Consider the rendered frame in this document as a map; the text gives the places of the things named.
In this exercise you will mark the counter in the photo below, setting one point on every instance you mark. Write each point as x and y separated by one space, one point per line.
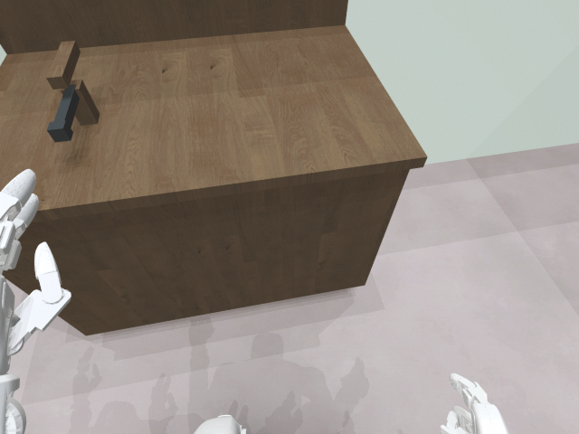
225 153

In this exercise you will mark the left robot forearm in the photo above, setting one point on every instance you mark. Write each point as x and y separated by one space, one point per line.
12 415

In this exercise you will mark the left robot hand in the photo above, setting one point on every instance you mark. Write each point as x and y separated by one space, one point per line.
18 206

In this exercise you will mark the right robot hand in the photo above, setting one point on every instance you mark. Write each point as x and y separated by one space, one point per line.
485 418

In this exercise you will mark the tap lever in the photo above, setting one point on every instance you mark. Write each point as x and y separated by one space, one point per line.
60 128

